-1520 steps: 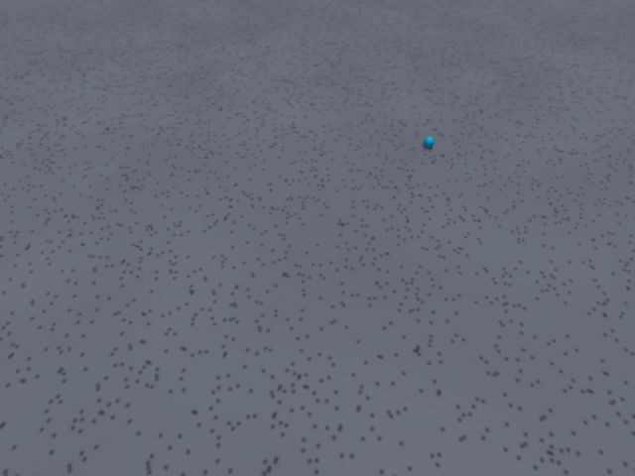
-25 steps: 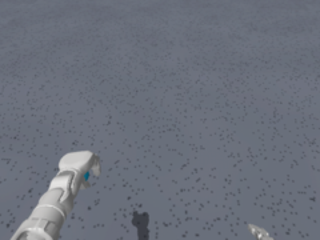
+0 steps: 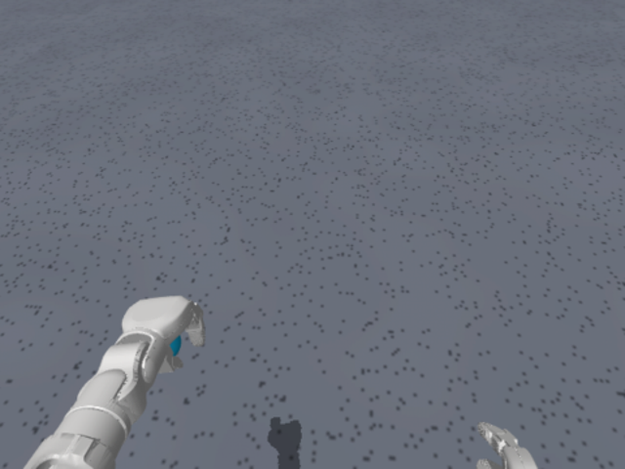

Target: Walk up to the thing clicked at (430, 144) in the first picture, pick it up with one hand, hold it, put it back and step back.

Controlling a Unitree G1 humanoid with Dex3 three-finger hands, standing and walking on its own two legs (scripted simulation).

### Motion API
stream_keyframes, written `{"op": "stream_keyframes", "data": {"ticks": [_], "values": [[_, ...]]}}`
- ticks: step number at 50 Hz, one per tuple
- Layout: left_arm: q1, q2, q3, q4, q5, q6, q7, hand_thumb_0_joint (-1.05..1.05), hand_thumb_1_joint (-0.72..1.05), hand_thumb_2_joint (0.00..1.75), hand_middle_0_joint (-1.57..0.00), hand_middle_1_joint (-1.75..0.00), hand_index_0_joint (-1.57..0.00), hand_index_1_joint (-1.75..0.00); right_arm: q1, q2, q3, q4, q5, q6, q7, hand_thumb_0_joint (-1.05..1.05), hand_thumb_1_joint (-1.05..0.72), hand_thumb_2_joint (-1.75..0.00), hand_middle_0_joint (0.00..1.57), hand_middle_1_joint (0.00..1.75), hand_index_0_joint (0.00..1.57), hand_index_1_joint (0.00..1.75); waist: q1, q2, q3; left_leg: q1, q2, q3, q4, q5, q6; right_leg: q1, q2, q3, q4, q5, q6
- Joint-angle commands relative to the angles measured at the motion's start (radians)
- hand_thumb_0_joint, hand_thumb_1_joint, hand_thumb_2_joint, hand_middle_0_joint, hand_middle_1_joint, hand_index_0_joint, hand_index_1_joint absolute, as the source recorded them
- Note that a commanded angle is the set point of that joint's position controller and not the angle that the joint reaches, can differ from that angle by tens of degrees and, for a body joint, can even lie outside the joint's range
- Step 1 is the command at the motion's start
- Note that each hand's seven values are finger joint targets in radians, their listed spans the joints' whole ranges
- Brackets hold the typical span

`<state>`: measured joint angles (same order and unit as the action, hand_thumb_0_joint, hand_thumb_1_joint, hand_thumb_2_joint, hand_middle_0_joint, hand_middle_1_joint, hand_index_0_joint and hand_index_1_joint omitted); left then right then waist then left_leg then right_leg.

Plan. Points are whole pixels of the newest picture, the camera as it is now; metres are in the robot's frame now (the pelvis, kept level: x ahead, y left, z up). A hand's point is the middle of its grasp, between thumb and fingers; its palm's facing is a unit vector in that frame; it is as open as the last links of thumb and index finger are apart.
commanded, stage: hold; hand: left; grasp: from above
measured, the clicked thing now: (161, 343) +0.32 +0.24 -0.06
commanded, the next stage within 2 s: crouch in 0.92 s
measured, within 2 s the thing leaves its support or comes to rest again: neither
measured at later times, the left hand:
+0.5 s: hand (174, 347) +0.30 +0.21 -0.04, palm faces -0.46 -0.07 -0.89, open 6.5 cm
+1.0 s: hand (171, 339) +0.31 +0.22 -0.03, palm faces -0.45 -0.07 -0.89, open 6.7 cm
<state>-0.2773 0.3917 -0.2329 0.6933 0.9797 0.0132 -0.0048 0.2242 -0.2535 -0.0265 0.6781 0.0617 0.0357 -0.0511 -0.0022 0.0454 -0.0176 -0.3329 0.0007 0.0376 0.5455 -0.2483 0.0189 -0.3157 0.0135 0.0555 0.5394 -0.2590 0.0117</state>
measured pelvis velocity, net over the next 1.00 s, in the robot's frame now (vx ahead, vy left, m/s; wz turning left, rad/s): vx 0.01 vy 0.00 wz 0.00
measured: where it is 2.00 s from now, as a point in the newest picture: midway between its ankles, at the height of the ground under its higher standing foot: outside the picture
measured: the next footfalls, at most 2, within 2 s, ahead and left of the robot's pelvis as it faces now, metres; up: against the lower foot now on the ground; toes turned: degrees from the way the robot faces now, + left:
none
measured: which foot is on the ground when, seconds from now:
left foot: down 0.00-1.00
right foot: down 0.00-1.00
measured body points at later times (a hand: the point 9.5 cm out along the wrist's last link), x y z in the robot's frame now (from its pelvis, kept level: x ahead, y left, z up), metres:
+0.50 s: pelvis +0.00 -0.01 +0.00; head +0.01 -0.03 +0.45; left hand +0.32 +0.21 +0.01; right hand +0.15 -0.26 -0.11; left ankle +0.02 +0.11 -0.73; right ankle +0.01 -0.13 -0.73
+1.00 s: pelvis +0.01 +0.00 +0.01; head +0.02 -0.02 +0.46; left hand +0.33 +0.22 +0.02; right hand +0.15 -0.26 -0.11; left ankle +0.02 +0.11 -0.73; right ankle +0.01 -0.13 -0.73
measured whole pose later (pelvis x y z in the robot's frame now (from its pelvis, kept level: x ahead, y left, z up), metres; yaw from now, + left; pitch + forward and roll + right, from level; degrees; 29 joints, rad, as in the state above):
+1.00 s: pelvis +0.01 +0.00 +0.01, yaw +0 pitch +1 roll +0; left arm -0.25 0.40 -0.23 0.65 0.97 0.01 -0.04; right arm 0.21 -0.25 -0.03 0.68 0.08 0.07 -0.06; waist 0.00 0.04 -0.02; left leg -0.25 0.00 0.03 0.47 -0.23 0.01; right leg -0.24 0.01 0.05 0.47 -0.25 0.00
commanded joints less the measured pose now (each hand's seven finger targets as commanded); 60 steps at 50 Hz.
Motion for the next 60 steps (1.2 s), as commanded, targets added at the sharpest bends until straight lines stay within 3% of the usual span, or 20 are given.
{"op": "stream_keyframes", "data": {"ticks": [1,5,8,9,14,15,17,19,24,28,30,38,40,43,45,50,51,52,55,60], "values": [[-0.355,0.201,0.094,-0.212,0.003,0.004,0.058,0.0,0.63,0.64,-0.91,-0.78,-0.97,-0.72,-0.078,-0.14,-0.043,-0.128,0.003,-0.039,-0.007,0.0,-0.9,-0.9,0.2,0.3,0.2,0.3,-0.007,-0.011,-0.247,0.165,-0.002,-0.026,-0.094,0.142,-0.009,0.036,0.031,-0.025,-0.087,0.119,-0.029],[-0.342,0.185,0.075,-0.206,-0.002,0.014,0.053,0.0,0.6,0.64,-0.89,-0.77,-0.95,-0.72,-0.085,-0.134,-0.04,-0.124,0.005,-0.036,-0.008,0.0,-0.9,-0.9,0.2,0.3,0.2,0.3,-0.007,-0.044,-0.242,0.164,-0.009,-0.015,-0.089,0.173,-0.001,0.055,0.027,-0.025,-0.101,0.15,-0.021],[-0.325,0.207,0.093,-0.214,-0.01,0.013,0.036,0.0,0.59,0.64,-0.88,-0.78,-0.93,-0.72,-0.098,-0.133,-0.039,-0.129,0.009,-0.033,-0.009,0.0,-0.9,-0.9,0.2,0.3,0.2,0.3,0.002,-0.028,-0.236,0.171,-0.012,-0.008,-0.101,0.155,0.0,0.064,0.023,-0.022,-0.115,0.134,-0.022],[-0.331,0.187,0.072,-0.211,-0.01,0.014,0.03,0.0,0.58,0.64,-0.88,-0.77,-0.93,-0.71,-0.1,-0.133,-0.036,-0.128,0.009,-0.032,-0.009,0.0,-0.9,-0.9,0.2,0.3,0.2,0.3,-0.004,-0.033,-0.229,0.171,-0.01,-0.01,-0.104,0.161,-0.001,0.061,0.025,-0.023,-0.112,0.138,-0.023],[-0.29,0.202,0.092,-0.211,-0.014,0.019,0.016,0.0,0.59,0.63,-0.88,-0.77,-0.94,-0.71,-0.122,-0.129,-0.031,-0.141,0.013,-0.025,-0.014,0.0,-0.9,-0.9,0.2,0.3,0.2,0.3,0.012,-0.039,-0.202,0.168,-0.018,-0.004,-0.111,0.158,0.003,0.072,0.019,-0.02,-0.134,0.135,-0.018],[-0.311,0.186,0.073,-0.245,-0.016,0.016,0.012,0.0,0.59,0.61,-0.87,-0.76,-0.93,-0.7,-0.122,-0.126,-0.029,-0.146,0.011,-0.026,-0.013,0.0,-0.9,-0.9,0.2,0.3,0.2,0.3,0.004,-0.043,-0.207,0.174,-0.015,-0.005,-0.113,0.146,0.003,0.07,0.021,-0.021,-0.135,0.125,-0.018],[-0.29,0.211,0.1,-0.205,-0.011,0.018,0.012,0.0,0.59,0.58,-0.87,-0.75,-0.93,-0.68,-0.122,-0.126,-0.027,-0.142,0.012,-0.023,-0.015,0.0,-0.9,-0.9,0.2,0.3,0.2,0.3,0.011,-0.046,-0.187,0.161,-0.014,-0.006,-0.117,0.144,0.003,0.069,0.022,-0.023,-0.137,0.12,-0.019],[-0.28,0.2,0.09,-0.197,-0.004,0.016,0.01,0.0,0.57,0.59,-0.85,-0.75,-0.91,-0.68,-0.13,-0.124,-0.027,-0.149,0.013,-0.02,-0.015,0.0,-0.9,-0.9,0.2,0.3,0.2,0.3,0.006,-0.057,-0.172,0.156,-0.018,-0.002,-0.119,0.129,0.005,0.061,0.018,-0.019,-0.142,0.105,-0.019],[-0.343,0.213,0.102,-0.262,0.001,0.004,0.02,0.0,0.56,0.62,-0.86,-0.76,-0.91,-0.7,-0.112,-0.127,-0.034,-0.142,0.01,-0.02,-0.015,0.0,-0.9,-0.9,0.2,0.3,0.2,0.3,0.003,-0.01,-0.232,0.191,-0.013,-0.007,-0.118,0.168,-0.001,0.076,0.025,-0.02,-0.124,0.142,-0.025],[-0.298,0.22,0.121,-0.235,0.0,0.004,0.038,0.0,0.57,0.62,-0.86,-0.76,-0.92,-0.7,-0.111,-0.127,-0.036,-0.136,0.012,-0.019,-0.018,0.0,-0.9,-0.9,0.2,0.3,0.2,0.3,0.01,-0.02,-0.236,0.191,-0.016,-0.005,-0.114,0.187,-0.001,0.085,0.024,-0.022,-0.127,0.158,-0.023],[-0.354,0.213,0.105,-0.265,0.002,0.002,0.042,0.0,0.56,0.62,-0.86,-0.75,-0.92,-0.7,-0.109,-0.125,-0.038,-0.133,0.011,-0.019,-0.017,0.0,-0.9,-0.9,0.2,0.3,0.2,0.3,0.0,-0.018,-0.259,0.208,-0.016,-0.003,-0.11,0.204,0.001,0.088,0.022,-0.02,-0.127,0.181,-0.02],[-0.304,0.207,0.102,-0.221,-0.01,0.008,0.034,0.0,0.56,0.6,-0.87,-0.74,-0.92,-0.68,-0.11,-0.124,-0.041,-0.122,0.015,-0.014,-0.019,0.0,-0.9,-0.9,0.2,0.3,0.2,0.3,0.009,-0.029,-0.24,0.208,-0.016,-0.003,-0.115,0.232,0.001,0.101,0.022,-0.026,-0.133,0.21,-0.02],[-0.277,0.165,0.059,-0.217,-0.013,0.009,0.019,0.0,0.54,0.59,-0.85,-0.74,-0.91,-0.68,-0.109,-0.126,-0.043,-0.129,0.016,-0.014,-0.017,0.0,-0.91,-0.9,0.2,0.3,0.2,0.3,0.0,-0.048,-0.224,0.212,-0.01,-0.008,-0.121,0.233,0.0,0.097,0.026,-0.032,-0.13,0.208,-0.023],[-0.29,0.22,0.108,-0.233,-0.013,0.002,0.011,0.0,0.5,0.58,-0.83,-0.71,-0.89,-0.66,-0.105,-0.128,-0.045,-0.133,0.018,-0.009,-0.017,0.0,-0.91,-0.9,0.2,0.3,0.2,0.3,0.015,-0.038,-0.235,0.207,-0.01,-0.011,-0.121,0.262,-0.001,0.112,0.027,-0.035,-0.127,0.23,-0.025],[-0.27,0.213,0.099,-0.231,-0.007,-0.002,0.002,0.0,0.52,0.56,-0.84,-0.7,-0.9,-0.65,-0.102,-0.129,-0.045,-0.14,0.018,-0.006,-0.016,0.0,-0.91,-0.9,0.2,0.3,0.2,0.3,0.011,-0.03,-0.227,0.203,-0.012,-0.007,-0.121,0.269,0.0,0.115,0.026,-0.035,-0.125,0.24,-0.028],[-0.297,0.207,0.105,-0.249,-0.002,-0.011,0.02,0.0,0.53,0.59,-0.86,-0.7,-0.91,-0.65,-0.1,-0.13,-0.044,-0.147,0.017,-0.003,-0.016,0.0,-0.91,-0.9,0.2,0.3,0.2,0.3,0.01,-0.015,-0.228,0.215,-0.013,-0.008,-0.125,0.252,-0.002,0.106,0.024,-0.032,-0.13,0.22,-0.03],[-0.3,0.205,0.101,-0.238,0.005,-0.01,0.025,0.0,0.59,0.51,-0.86,-0.78,-0.95,-0.7,-0.102,-0.13,-0.044,-0.146,0.016,-0.002,-0.016,0.0,-0.92,-0.91,0.2,0.3,0.2,0.3,0.008,-0.012,-0.227,0.215,-0.013,-0.01,-0.126,0.253,-0.004,0.1,0.025,-0.033,-0.127,0.218,-0.031],[-0.295,0.197,0.097,-0.245,0.009,-0.009,0.032,0.0,0.51,0.51,-0.78,-0.74,-0.87,-0.67,-0.097,-0.129,-0.046,-0.141,0.011,-0.003,-0.015,0.0,-0.88,-0.9,0.2,0.3,0.2,0.3,0.001,-0.013,-0.235,0.22,-0.013,-0.009,-0.119,0.256,-0.003,0.103,0.023,-0.033,-0.128,0.223,-0.029],[-0.313,0.194,0.099,-0.226,0.016,-0.009,0.058,0.0,0.49,0.57,-0.83,-0.68,-0.88,-0.64,-0.086,-0.132,-0.051,-0.135,0.013,-0.001,-0.012,0.0,-0.89,-0.9,0.2,0.3,0.2,0.3,-0.004,-0.029,-0.24,0.217,-0.014,-0.007,-0.111,0.269,-0.002,0.1,0.023,-0.034,-0.122,0.24,-0.027],[-0.277,0.127,0.065,-0.055,0.047,-0.014,0.132,0.0,0.46,0.52,-0.8,-0.68,-0.86,-0.62,-0.061,-0.132,-0.051,-0.112,0.001,0.003,-0.003,0.0,-0.89,-0.9,0.2,0.3,0.2,0.3,-0.029,-0.091,-0.149,0.125,-0.013,-0.012,-0.082,0.198,-0.002,0.01,0.022,-0.042,-0.099,0.176,-0.026]]}}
